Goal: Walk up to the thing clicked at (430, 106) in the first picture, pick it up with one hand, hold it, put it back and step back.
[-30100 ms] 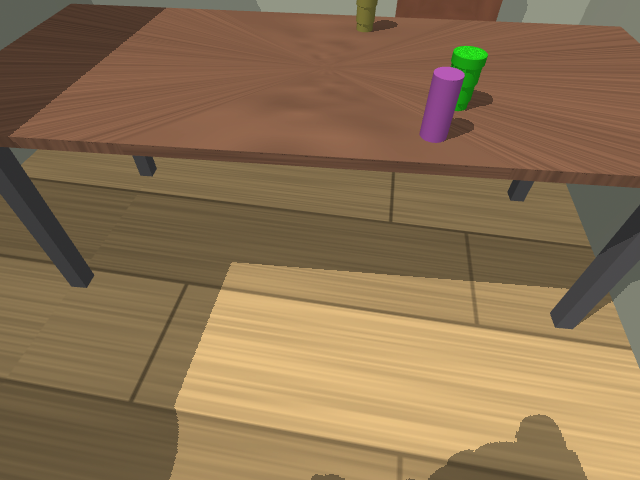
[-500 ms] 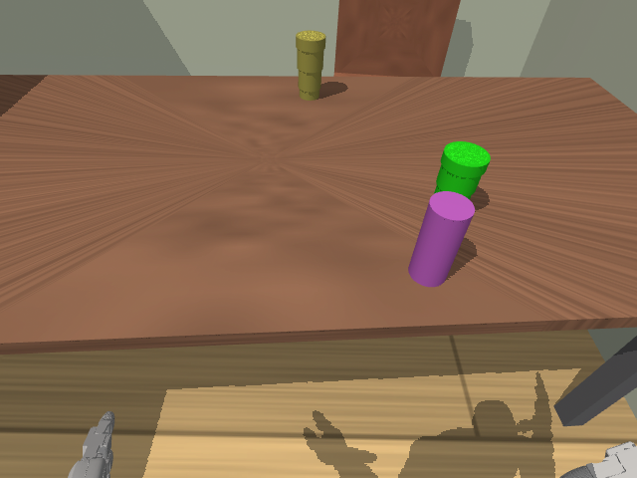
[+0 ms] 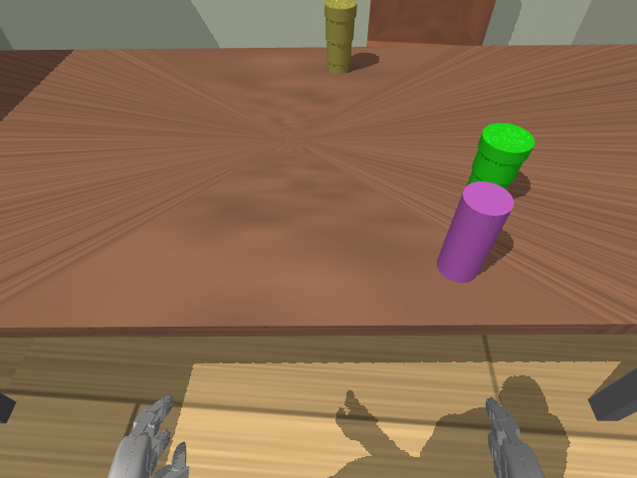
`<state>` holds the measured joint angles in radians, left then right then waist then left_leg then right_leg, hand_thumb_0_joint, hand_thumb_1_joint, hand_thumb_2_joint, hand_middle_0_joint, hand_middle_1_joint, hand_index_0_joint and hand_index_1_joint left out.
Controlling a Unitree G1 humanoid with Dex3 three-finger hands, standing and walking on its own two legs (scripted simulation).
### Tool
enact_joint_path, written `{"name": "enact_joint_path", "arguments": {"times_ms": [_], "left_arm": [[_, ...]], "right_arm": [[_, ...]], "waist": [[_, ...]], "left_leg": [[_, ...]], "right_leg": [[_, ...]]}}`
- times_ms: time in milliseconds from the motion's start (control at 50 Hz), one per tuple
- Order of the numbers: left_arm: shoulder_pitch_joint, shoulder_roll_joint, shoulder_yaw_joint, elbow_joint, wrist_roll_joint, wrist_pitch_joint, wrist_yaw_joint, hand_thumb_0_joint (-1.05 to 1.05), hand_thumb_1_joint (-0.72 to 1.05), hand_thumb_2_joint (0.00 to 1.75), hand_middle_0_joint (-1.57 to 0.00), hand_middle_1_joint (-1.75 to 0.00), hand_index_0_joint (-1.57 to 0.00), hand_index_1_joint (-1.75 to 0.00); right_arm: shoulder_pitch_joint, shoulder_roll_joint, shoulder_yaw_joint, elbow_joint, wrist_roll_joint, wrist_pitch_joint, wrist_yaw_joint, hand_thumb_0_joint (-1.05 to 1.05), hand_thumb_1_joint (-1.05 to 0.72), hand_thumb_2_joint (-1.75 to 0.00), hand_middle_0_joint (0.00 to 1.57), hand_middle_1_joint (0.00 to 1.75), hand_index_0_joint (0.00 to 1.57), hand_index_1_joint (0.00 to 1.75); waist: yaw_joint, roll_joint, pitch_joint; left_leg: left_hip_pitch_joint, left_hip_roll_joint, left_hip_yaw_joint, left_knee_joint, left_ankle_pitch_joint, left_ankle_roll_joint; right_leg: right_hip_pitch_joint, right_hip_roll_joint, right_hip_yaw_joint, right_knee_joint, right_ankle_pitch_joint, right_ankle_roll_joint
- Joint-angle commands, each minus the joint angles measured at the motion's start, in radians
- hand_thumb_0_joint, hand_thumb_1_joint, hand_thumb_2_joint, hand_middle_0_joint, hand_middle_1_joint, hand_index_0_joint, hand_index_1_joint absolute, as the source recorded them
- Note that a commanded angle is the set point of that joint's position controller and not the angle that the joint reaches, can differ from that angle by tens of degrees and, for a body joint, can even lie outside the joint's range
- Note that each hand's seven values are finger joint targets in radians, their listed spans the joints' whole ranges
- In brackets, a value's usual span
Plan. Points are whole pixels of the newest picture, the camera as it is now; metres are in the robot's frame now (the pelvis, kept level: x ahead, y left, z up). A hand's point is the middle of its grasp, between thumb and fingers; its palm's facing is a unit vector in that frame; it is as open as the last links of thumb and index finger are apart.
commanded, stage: home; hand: right
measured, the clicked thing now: (471, 235) +0.45 -0.22 +0.04
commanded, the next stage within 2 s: none
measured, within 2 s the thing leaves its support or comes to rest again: neither
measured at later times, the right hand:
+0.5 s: hand (469, 470) +0.18 -0.19 -0.11, palm faces -0.04 +0.96 -0.28, open 17.4 cm
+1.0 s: hand out of the picture +0.05 -0.27 -0.14, palm faces -0.09 +0.93 -0.37, open 17.4 cm
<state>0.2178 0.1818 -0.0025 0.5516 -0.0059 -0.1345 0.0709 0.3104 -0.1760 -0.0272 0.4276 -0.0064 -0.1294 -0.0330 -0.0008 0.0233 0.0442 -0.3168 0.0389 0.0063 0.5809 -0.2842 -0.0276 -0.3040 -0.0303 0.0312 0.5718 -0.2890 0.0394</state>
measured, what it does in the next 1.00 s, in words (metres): stands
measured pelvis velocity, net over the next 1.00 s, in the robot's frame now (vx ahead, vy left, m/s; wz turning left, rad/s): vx -0.01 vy -0.02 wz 0.03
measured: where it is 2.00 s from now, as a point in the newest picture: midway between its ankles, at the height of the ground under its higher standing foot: outside the picture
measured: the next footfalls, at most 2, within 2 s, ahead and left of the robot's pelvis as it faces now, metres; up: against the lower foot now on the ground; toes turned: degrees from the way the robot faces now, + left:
none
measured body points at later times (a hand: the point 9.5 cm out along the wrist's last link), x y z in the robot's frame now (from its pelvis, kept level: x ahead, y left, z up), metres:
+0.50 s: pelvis +0.02 +0.00 +0.00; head +0.05 +0.00 +0.45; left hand +0.15 +0.25 -0.12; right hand +0.18 -0.24 -0.09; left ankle +0.01 +0.14 -0.73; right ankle +0.01 -0.15 -0.73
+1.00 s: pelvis -0.01 -0.02 +0.01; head -0.02 -0.01 +0.46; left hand +0.04 +0.29 -0.12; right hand +0.05 -0.32 -0.11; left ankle +0.01 +0.14 -0.73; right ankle +0.01 -0.15 -0.73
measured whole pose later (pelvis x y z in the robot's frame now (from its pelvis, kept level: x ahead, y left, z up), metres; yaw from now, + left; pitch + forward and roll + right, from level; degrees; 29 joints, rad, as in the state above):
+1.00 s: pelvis -0.01 -0.02 +0.01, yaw +2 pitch -3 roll +0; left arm 0.18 0.37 -0.02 1.07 0.02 0.01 -0.02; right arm 0.19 -0.37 0.02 1.05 -0.03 -0.01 0.01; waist 0.00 -0.01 0.04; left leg -0.18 0.06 -0.03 0.44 -0.20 -0.05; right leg -0.16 -0.01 -0.01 0.43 -0.21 0.02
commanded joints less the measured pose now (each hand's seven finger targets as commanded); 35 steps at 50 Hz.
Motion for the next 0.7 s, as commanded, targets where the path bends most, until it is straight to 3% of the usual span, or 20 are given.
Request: {"name": "enact_joint_path", "arguments": {"times_ms": [0, 40, 60, 80, 100, 140, 180, 200, 260, 300, 340, 360, 380, 400, 420, 460, 480, 520, 540, 680], "left_arm": [[-0.028, 0.117, 0.055, -0.128, 0.006, -0.042, 0.003, 0.0, 0.9, 0.9, -0.2, -0.3, -0.2, -0.3], [-0.031, 0.144, 0.079, -0.121, 0.006, -0.035, 0.001, 0.0, 0.9, 0.9, -0.2, -0.3, -0.2, -0.3], [-0.036, 0.138, 0.042, -0.029, 0.017, -0.022, -0.005, 0.0, 0.9, 0.9, -0.2, -0.3, -0.2, -0.3], [-0.054, 0.124, 0.033, -0.053, 0.013, -0.022, -0.004, 0.0, 0.9, 0.9, -0.2, -0.3, -0.2, -0.3], [-0.053, 0.122, 0.035, -0.054, 0.012, -0.019, -0.005, 0.0, 0.9, 0.9, -0.2, -0.3, -0.2, -0.3], [-0.063, 0.126, 0.039, -0.051, 0.011, -0.013, -0.009, 0.0, 0.9, 0.9, -0.2, -0.3, -0.2, -0.3], [-0.06, 0.135, 0.046, -0.04, 0.01, -0.004, -0.009, 0.0, 0.9, 0.9, -0.2, -0.3, -0.2, -0.3], [-0.072, 0.132, 0.039, -0.039, 0.008, -0.002, -0.014, 0.0, 0.9, 0.9, -0.2, -0.3, -0.2, -0.3], [-0.059, 0.137, 0.049, -0.021, 0.009, 0.01, -0.012, 0.0, 0.9, 0.9, -0.2, -0.3, -0.2, -0.3], [-0.065, 0.139, 0.05, -0.019, 0.008, 0.014, -0.01, 0.0, 0.9, 0.9, -0.2, -0.3, -0.2, -0.3], [-0.063, 0.142, 0.053, -0.01, 0.007, 0.019, -0.006, 0.0, 0.9, 0.9, -0.2, -0.3, -0.2, -0.3], [-0.059, 0.141, 0.052, -0.007, 0.008, 0.023, -0.003, 0.0, 0.9, 0.9, -0.2, -0.3, -0.2, -0.3], [-0.065, 0.145, 0.052, -0.008, 0.005, 0.022, -0.005, 0.0, 0.9, 0.9, -0.2, -0.3, -0.2, -0.3], [-0.02, 0.325, 0.088, 0.1, 0.064, 0.054, -0.03, 0.0, 0.9, 0.9, -0.2, -0.3, -0.2, -0.3], [0.005, 0.318, 0.089, 0.113, 0.061, 0.07, -0.038, 0.0, 0.9, 0.9, -0.2, -0.3, -0.2, -0.3], [-0.008, 0.3, 0.082, 0.127, 0.054, 0.083, -0.046, 0.0, 0.9, 0.9, -0.2, -0.3, -0.2, -0.3], [0.009, 0.295, 0.076, 0.142, 0.044, 0.086, -0.049, 0.0, 0.9, 0.9, -0.2, -0.3, -0.2, -0.3], [-0.023, 0.312, 0.068, 0.179, 0.038, 0.088, -0.057, 0.0, 0.9, 0.9, -0.2, -0.3, -0.2, -0.3], [-0.038, 0.315, 0.063, 0.195, 0.036, 0.09, -0.058, 0.0, 0.9, 0.9, -0.2, -0.3, -0.2, -0.3], [-0.076, 0.353, 0.05, 0.302, 0.033, 0.109, -0.065, 0.0, 0.9, 0.9, -0.2, -0.3, -0.2, -0.3]], "right_arm": [[-0.051, -0.14, -0.05, -0.087, 0.006, -0.037, -0.025, 0.0, 0.5, -0.08, 0.06, 0.06, 0.06, 0.06], [-0.068, -0.158, -0.064, -0.055, 0.008, -0.021, -0.028, 0.0, 0.52, -0.07, 0.06, 0.06, 0.06, 0.06], [-0.089, -0.214, -0.169, -0.121, 0.003, -0.031, -0.058, 0.0, 0.52, -0.07, 0.05, 0.06, 0.05, 0.06], [-0.051, -0.147, -0.096, -0.059, -0.001, -0.024, -0.052, 0.0, 0.52, -0.07, 0.05, 0.06, 0.05, 0.06], [-0.054, -0.158, -0.103, -0.073, 0.002, -0.024, -0.053, 0.0, 0.52, -0.07, 0.05, 0.06, 0.05, 0.06], [-0.063, -0.086, -0.035, -0.057, 0.008, -0.019, -0.049, 0.0, 0.51, -0.08, 0.06, 0.06, 0.06, 0.06], [-0.108, -0.078, -0.022, -0.08, 0.009, -0.022, -0.05, 0.0, 0.51, -0.07, 0.06, 0.06, 0.06, 0.06], [-0.084, -0.026, 0.019, 0.004, 0.011, -0.016, -0.044, 0.0, 0.52, -0.07, 0.05, 0.06, 0.05, 0.06], [-0.162, -0.081, -0.02, -0.085, 0.006, -0.026, -0.053, 0.0, 0.54, -0.06, 0.05, 0.05, 0.05, 0.05], [-0.15, -0.079, -0.012, -0.066, 0.006, -0.021, -0.054, 0.0, 0.55, -0.05, 0.05, 0.05, 0.05, 0.05], [-0.177, -0.138, -0.056, -0.111, 0.003, -0.026, -0.064, 0.0, 0.53, -0.06, 0.05, 0.05, 0.05, 0.05], [-0.13, -0.097, -0.033, -0.04, 0.002, -0.016, -0.064, 0.0, 0.53, -0.06, 0.05, 0.05, 0.05, 0.05], [-0.138, -0.119, -0.049, -0.071, 0.004, -0.016, -0.068, 0.0, 0.55, -0.05, 0.05, 0.05, 0.05, 0.05], [-0.024, -0.373, -0.08, 0.125, -0.049, 0.016, -0.041, 0.0, 0.56, -0.04, 0.05, 0.05, 0.05, 0.05], [-0.016, -0.379, -0.084, 0.147, -0.045, 0.033, -0.03, 0.0, 0.57, -0.04, 0.05, 0.05, 0.05, 0.05], [-0.04, -0.33, -0.072, 0.164, -0.03, 0.041, -0.018, 0.0, 0.55, -0.05, 0.05, 0.05, 0.05, 0.05], [-0.069, -0.314, -0.06, 0.178, -0.027, 0.043, -0.01, 0.0, 0.54, -0.06, 0.05, 0.05, 0.05, 0.05], [-0.095, -0.305, -0.038, 0.226, -0.019, 0.045, 0.0, 0.0, 0.55, -0.05, 0.05, 0.05, 0.05, 0.05], [-0.117, -0.303, -0.029, 0.25, -0.019, 0.051, 0.004, 0.0, 0.57, -0.04, 0.05, 0.05, 0.05, 0.05], [-0.167, -0.358, -0.016, 0.395, -0.016, 0.074, 0.016, 0.0, 0.58, -0.04, 0.05, 0.05, 0.05, 0.05]], "waist": [[0.004, -0.126, -0.199], [0.005, -0.094, -0.173], [-0.043, -0.11, -0.156], [-0.013, -0.063, -0.116], [-0.02, -0.042, -0.128], [-0.001, -0.003, -0.109], [0.005, 0.01, -0.137], [0.014, 0.042, -0.089], [0.005, 0.02, -0.175], [0.001, 0.055, -0.19], [-0.009, 0.016, -0.224], [0.0, 0.038, -0.218], [-0.014, 0.029, -0.208], [-0.011, -0.023, -0.232], [0.001, -0.021, -0.266], [0.003, -0.033, -0.276], [0.019, -0.034, -0.257], [0.01, -0.04, -0.194], [0.01, -0.042, -0.148], [0.007, -0.023, -0.071]], "left_leg": [[0.1, -0.025, 0.049, -0.077, 0.22, 0.023], [0.109, -0.027, 0.054, -0.091, 0.21, 0.019], [0.121, -0.034, 0.049, -0.092, 0.175, 0.022], [0.104, -0.033, 0.043, -0.103, 0.157, 0.017], [0.11, -0.033, 0.048, -0.105, 0.171, 0.014], [0.092, -0.038, 0.051, -0.104, 0.175, 0.013], [0.083, -0.039, 0.051, -0.097, 0.216, 0.014], [0.059, -0.039, 0.051, -0.1, 0.187, 0.012], [0.076, -0.039, 0.049, -0.087, 0.223, 0.014], [0.089, -0.036, 0.047, -0.082, 0.247, 0.009], [0.111, -0.032, 0.041, -0.079, 0.263, 0.009], [0.115, -0.033, 0.04, -0.08, 0.273, 0.008], [0.121, -0.034, 0.045, -0.078, 0.267, 0.009], [0.151, 0.078, -0.052, -0.021, 0.493, 0.047], [0.174, 0.091, -0.056, -0.004, 0.552, 0.067], [0.183, 0.093, -0.058, 0.002, 0.592, 0.072], [0.155, 0.079, -0.046, 0.001, 0.513, 0.071], [0.115, 0.069, -0.038, -0.017, 0.425, 0.066], [0.089, 0.065, -0.039, -0.04, 0.341, 0.064], [0.108, 0.07, -0.072, -0.122, 0.236, 0.055]], "right_leg": [[0.054, 0.038, -0.079, -0.08, 0.21, -0.023], [0.044, 0.035, -0.076, -0.085, 0.2, -0.025], [0.015, 0.043, -0.075, -0.078, 0.167, -0.027], [0.012, 0.044, -0.084, -0.078, 0.143, -0.033], [0.019, 0.044, -0.085, -0.079, 0.158, -0.036], [0.028, 0.038, -0.084, -0.083, 0.158, -0.039], [0.056, 0.036, -0.084, -0.075, 0.197, -0.041], [0.029, 0.036, -0.085, -0.075, 0.169, -0.043], [0.08, 0.034, -0.081, -0.069, 0.209, -0.041], [0.079, 0.036, -0.08, -0.061, 0.23, -0.044], [0.094, 0.04, -0.084, -0.06, 0.243, -0.041], [0.092, 0.04, -0.084, -0.056, 0.251, -0.042], [0.084, 0.039, -0.083, -0.064, 0.248, -0.039], [0.09, -0.048, -0.003, 0.018, 0.401, -0.059], [0.109, -0.048, -0.005, 0.025, 0.413, -0.061], [0.118, -0.051, -0.005, 0.032, 0.42, -0.065], [0.118, -0.06, 0.0, 0.006, 0.411, -0.062], [0.115, -0.066, 0.01, -0.013, 0.399, -0.065], [0.099, -0.067, 0.014, -0.039, 0.335, -0.065], [0.096, -0.064, 0.033, -0.136, 0.177, -0.073]]}}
